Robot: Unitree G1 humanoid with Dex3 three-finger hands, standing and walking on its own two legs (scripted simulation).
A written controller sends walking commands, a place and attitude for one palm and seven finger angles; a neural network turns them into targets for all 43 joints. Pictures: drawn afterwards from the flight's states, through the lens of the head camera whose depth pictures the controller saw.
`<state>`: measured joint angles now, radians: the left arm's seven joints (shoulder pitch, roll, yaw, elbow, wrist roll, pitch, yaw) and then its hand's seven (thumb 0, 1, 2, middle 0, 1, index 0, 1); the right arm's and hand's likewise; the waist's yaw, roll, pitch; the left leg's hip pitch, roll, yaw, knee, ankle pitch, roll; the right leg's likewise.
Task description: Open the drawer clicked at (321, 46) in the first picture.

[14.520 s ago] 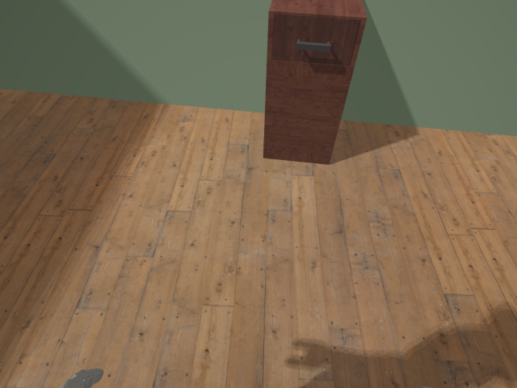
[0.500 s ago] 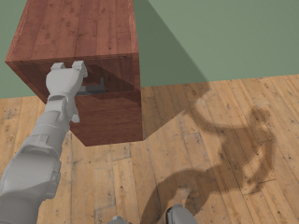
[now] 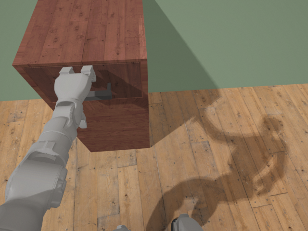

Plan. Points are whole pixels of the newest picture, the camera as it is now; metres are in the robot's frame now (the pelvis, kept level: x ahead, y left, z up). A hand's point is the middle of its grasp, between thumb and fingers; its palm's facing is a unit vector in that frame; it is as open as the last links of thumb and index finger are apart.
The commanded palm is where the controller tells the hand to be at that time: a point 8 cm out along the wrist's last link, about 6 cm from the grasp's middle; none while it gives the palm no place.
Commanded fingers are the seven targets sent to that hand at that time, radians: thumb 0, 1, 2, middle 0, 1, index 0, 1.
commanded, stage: lower the fingers behind the handle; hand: left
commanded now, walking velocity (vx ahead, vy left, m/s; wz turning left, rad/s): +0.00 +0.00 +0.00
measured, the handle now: (90, 91) +0.55 +0.18 -0.05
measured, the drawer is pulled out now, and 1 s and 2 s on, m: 0.00 0.00 0.00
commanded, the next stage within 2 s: close the thumb around the handle in 1.62 s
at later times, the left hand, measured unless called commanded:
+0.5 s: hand (83, 104) +0.48 +0.19 -0.02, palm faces -0.06 -0.01 -1.00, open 13.9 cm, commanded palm +0.46 +0.19 +0.03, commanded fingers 0.00 -0.50 0.30 -0.30 -1.20 -0.30 -1.20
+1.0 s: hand (84, 105) +0.48 +0.19 -0.04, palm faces -0.04 +0.01 -1.00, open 13.9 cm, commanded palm +0.46 +0.19 +0.00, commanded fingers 0.00 -0.50 0.30 -0.30 -1.20 -0.30 -1.20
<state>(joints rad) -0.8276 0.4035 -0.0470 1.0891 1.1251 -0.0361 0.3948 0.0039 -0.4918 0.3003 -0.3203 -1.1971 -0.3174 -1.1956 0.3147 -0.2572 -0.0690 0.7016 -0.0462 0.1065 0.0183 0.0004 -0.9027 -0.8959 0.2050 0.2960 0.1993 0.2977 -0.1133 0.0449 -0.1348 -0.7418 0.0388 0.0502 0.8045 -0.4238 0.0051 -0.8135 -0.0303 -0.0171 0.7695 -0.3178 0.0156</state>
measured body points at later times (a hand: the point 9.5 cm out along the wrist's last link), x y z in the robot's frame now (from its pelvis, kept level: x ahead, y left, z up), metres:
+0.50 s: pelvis -0.01 +0.00 -0.02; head +0.12 -0.01 +0.42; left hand +0.48 +0.19 +0.03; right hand -0.01 -0.28 -0.15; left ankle -0.04 +0.12 -0.70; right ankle +0.02 -0.13 -0.70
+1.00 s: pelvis -0.03 +0.00 -0.04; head +0.11 +0.00 +0.39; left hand +0.48 +0.19 +0.02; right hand -0.02 -0.27 -0.17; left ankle -0.04 +0.12 -0.70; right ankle +0.02 -0.13 -0.70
